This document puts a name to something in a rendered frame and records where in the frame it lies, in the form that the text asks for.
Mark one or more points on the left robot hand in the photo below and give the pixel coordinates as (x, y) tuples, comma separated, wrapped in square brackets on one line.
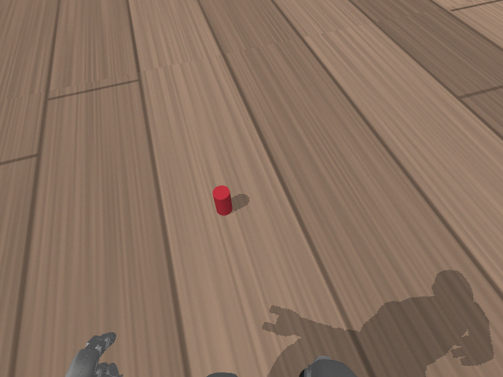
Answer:
[(85, 362)]

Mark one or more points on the can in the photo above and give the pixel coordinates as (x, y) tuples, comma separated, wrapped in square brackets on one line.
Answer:
[(222, 200)]

